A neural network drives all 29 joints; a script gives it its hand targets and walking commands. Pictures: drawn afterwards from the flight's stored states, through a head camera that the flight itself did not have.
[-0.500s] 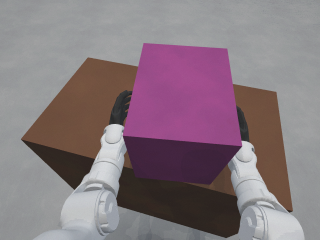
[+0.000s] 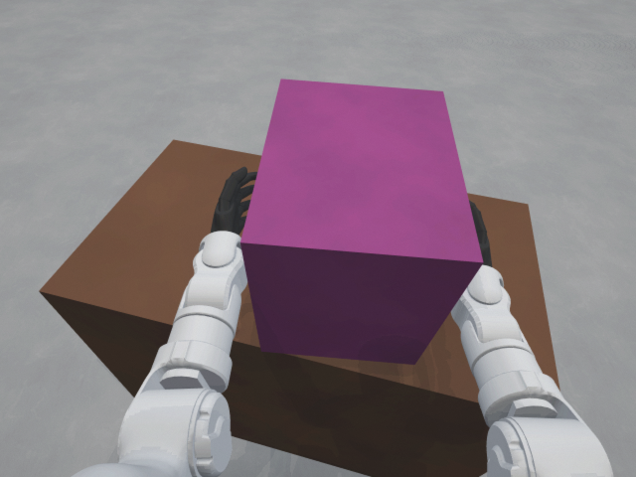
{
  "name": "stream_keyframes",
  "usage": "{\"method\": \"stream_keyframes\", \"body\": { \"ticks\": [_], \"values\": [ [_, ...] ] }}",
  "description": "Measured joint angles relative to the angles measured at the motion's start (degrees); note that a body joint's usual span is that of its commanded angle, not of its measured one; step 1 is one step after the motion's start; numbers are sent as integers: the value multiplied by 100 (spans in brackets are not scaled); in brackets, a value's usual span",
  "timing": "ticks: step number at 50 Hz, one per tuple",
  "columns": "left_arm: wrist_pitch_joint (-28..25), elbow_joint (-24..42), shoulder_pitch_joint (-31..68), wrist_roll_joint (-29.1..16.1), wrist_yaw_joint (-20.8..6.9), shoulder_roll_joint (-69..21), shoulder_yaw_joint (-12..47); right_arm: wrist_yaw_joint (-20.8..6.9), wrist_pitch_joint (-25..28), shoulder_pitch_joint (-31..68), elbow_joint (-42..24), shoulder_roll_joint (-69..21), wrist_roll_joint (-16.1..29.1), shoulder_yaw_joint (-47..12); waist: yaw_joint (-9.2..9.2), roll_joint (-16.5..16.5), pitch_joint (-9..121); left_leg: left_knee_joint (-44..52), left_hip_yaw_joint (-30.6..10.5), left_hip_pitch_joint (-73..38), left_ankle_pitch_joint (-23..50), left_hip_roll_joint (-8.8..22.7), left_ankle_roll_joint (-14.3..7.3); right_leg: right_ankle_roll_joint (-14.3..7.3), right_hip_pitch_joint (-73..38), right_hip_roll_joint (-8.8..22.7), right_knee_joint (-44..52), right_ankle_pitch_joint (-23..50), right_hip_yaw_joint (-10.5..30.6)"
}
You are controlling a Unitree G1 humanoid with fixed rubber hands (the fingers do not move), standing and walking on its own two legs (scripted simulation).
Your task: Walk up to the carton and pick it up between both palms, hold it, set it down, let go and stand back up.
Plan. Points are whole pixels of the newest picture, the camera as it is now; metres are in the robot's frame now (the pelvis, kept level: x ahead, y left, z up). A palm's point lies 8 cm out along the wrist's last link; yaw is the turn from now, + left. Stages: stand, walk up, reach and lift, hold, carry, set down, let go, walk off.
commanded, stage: reach and lift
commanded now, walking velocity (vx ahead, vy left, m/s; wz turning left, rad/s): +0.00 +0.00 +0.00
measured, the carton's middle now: (349, 225) +0.44 -0.01 +0.07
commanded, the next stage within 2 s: none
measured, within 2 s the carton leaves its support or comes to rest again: neither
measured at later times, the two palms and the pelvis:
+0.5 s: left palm (214, 203) +0.37 +0.15 +0.17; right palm (486, 241) +0.35 -0.17 +0.14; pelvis -0.01 +0.01 +0.00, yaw +0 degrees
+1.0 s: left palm (210, 192) +0.37 +0.15 +0.19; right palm (496, 229) +0.35 -0.17 +0.17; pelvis -0.02 +0.00 +0.00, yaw +0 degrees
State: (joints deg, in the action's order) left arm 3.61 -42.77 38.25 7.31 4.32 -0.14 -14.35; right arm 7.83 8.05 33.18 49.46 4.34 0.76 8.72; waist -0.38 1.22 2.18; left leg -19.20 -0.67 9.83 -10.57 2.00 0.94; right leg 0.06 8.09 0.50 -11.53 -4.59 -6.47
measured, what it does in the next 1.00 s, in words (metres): stands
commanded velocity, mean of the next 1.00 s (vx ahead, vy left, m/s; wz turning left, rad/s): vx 0.00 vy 0.00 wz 0.00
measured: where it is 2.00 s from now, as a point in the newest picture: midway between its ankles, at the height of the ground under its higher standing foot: outside the picture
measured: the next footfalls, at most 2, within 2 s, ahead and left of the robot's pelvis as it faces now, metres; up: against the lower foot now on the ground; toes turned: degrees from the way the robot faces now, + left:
none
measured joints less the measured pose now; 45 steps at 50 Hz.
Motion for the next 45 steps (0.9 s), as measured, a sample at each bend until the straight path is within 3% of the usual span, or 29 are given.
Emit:
{"method": "stream_keyframes", "body": {
  "ticks": [6,18,45],
  "values": [
    [920,785,29,37,1,21,53,15,-633,53,-472,30,245,-140,-107,51,-64,-63,-45,-109,-7,-20,-7,0,-129,21,-64,-26,-43],
    [2207,1759,69,439,-152,8,-123,20,-1722,325,-998,81,572,-331,-250,99,-248,-92,20,-498,-39,-46,-51,35,-464,53,-155,-61,25],
    [3180,2465,180,647,-284,-10,-209,73,-2525,491,-1473,156,859,-445,-320,67,-253,-141,90,-652,-76,-33,-59,35,-548,45,-290,-118,104]
  ]
}}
